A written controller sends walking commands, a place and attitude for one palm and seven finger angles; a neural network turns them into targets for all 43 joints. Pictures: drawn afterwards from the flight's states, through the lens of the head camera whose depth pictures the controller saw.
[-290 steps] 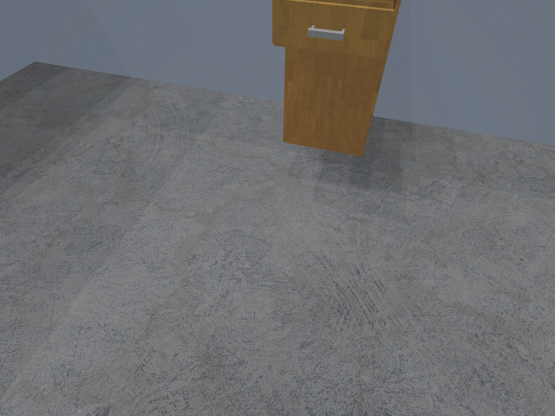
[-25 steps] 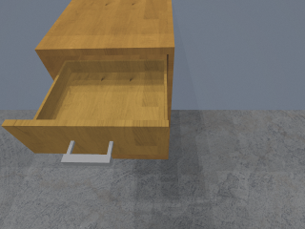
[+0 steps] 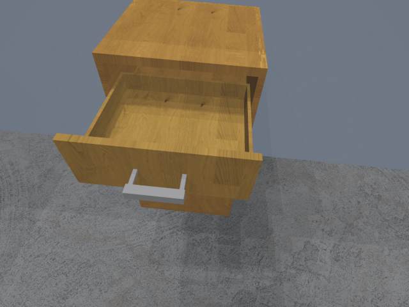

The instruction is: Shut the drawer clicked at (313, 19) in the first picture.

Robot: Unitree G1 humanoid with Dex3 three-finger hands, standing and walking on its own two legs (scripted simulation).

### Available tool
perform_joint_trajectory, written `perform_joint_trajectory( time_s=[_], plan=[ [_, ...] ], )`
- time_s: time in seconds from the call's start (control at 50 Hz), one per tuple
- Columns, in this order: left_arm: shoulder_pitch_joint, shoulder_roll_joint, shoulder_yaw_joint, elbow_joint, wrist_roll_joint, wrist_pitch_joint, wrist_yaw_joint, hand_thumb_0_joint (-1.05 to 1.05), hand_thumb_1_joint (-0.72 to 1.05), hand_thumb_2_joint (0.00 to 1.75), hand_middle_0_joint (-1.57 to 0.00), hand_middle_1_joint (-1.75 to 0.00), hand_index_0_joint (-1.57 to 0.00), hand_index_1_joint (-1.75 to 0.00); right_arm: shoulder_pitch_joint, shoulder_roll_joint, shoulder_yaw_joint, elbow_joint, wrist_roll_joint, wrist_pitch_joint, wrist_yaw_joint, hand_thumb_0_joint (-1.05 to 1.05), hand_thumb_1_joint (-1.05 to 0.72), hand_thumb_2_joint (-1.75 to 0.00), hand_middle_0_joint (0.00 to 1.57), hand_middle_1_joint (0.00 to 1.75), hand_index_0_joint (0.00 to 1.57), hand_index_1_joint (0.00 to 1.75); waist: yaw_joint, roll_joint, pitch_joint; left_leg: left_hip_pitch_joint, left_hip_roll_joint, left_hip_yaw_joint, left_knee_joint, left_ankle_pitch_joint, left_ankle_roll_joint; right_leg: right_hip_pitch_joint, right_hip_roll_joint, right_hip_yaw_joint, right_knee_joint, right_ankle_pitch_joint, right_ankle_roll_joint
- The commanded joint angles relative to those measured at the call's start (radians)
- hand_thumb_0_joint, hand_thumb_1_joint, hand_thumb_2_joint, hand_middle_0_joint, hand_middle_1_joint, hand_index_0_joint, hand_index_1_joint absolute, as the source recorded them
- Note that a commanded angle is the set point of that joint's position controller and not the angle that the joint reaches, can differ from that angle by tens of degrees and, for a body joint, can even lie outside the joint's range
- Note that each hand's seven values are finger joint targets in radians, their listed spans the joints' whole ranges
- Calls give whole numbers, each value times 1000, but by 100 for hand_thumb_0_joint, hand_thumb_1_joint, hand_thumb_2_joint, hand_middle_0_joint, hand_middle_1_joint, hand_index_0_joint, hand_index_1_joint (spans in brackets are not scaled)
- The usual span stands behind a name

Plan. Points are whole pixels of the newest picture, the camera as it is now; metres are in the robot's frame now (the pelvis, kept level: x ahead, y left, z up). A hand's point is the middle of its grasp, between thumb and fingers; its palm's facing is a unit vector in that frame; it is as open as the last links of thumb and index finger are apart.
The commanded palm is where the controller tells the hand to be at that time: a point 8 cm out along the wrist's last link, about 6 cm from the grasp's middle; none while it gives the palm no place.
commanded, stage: come to a stop and stand still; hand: left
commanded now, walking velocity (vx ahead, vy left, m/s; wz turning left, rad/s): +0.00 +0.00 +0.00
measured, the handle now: (156, 185) +0.36 +0.14 +0.01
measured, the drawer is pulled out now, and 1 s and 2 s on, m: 0.30 0.30 0.30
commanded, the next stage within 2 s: look again from close up in 1.24 s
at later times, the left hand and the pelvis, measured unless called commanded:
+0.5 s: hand out of the picture -0.03 +0.13 -0.18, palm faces +0.03 -0.98 -0.18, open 7.3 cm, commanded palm none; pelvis -0.02 -0.03 +0.00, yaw +0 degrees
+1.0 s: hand out of the picture -0.02 +0.11 -0.18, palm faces +0.05 -0.98 -0.17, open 7.3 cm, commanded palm none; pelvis +0.00 -0.04 +0.00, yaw +0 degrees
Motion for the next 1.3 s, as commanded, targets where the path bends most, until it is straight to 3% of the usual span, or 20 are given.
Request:
perform_joint_trajectory(
  time_s=[0.0,0.02,0.04,0.06,0.08,0.1,0.2,0.3,0.56,0.78,1.0,1.28],
  plan=[
    [71,24,-12,-8,-6,-40,4,0,90,90,-20,-30,-20,-30,80,-145,-26,4,7,-21,-6,0,-90,-90,20,30,20,30,-21,138,-71,149,230,-189,-29,417,86,69,-15,-12,-343,163,-3],
    [99,37,-14,12,-4,-50,8,0,90,90,-20,-30,-20,-30,76,-126,-23,8,14,-25,-4,0,-90,-90,20,30,20,30,-24,89,-75,119,189,-163,10,360,44,121,-46,38,-424,296,-19],
    [83,56,-18,16,-4,-57,10,0,90,90,-20,-30,-20,-30,76,-107,-19,8,20,-26,-1,0,-90,-90,20,30,20,30,-45,41,-47,81,148,-127,7,251,1,121,-95,95,-416,392,-43],
    [67,57,-20,16,-4,-61,9,0,90,90,-20,-30,-20,-30,77,-93,-14,12,17,-25,3,0,-90,-90,20,30,20,30,-52,37,-39,87,128,-113,-8,222,-16,103,-119,102,-396,448,-62],
    [62,56,-17,20,-4,-68,7,0,90,90,-20,-30,-20,-30,73,-83,-13,21,11,-19,4,0,-90,-90,20,30,20,30,-53,-74,-52,97,122,-98,-3,206,-23,106,-102,104,-389,490,-67],
    [54,45,-20,22,-7,-70,7,0,90,90,-20,-30,-20,-30,72,-94,-12,29,9,-18,3,0,-90,-90,20,30,20,30,-53,-93,-32,99,123,-89,-8,185,-28,92,-106,104,-391,496,-69],
    [56,28,-26,25,-10,-62,7,0,90,90,-20,-30,-20,-30,79,-91,0,66,7,-13,6,0,-90,-90,20,30,20,30,-44,-4,66,78,124,-95,-55,75,-26,22,-77,98,-449,209,-60],
    [63,21,-22,21,-12,-57,5,0,90,90,-20,-30,-20,-30,110,-73,3,86,2,-8,6,0,-90,-90,20,30,20,30,-41,29,105,47,114,-92,-58,10,-31,-10,-67,109,-477,90,-65],
    [87,-3,-19,14,-18,-62,7,0,90,90,-20,-30,-20,-30,189,-39,3,108,3,-20,-3,0,-90,-90,20,30,20,30,-38,55,51,29,130,-94,-26,106,-33,54,-59,94,-440,216,-75],
    [117,-14,-21,8,-14,-65,11,0,90,90,-20,-30,-20,-30,177,-34,0,106,5,-19,-7,0,-90,-90,20,30,20,30,-36,20,64,38,133,-87,-2,143,-31,59,-52,85,-424,307,-67],
    [128,-5,-21,11,-12,-68,13,0,90,90,-20,-30,-20,-30,140,-53,1,95,5,-22,-11,0,-90,-90,20,30,20,30,-36,32,38,79,137,-83,14,219,-31,86,-60,84,-404,446,-59],
    [113,18,-17,13,-12,-67,11,0,90,90,-20,-30,-20,-30,123,-71,8,90,5,-21,-13,0,-90,-90,20,30,20,30,-31,25,42,87,138,-82,-2,229,-32,126,-63,70,-413,479,-57]
  ],
)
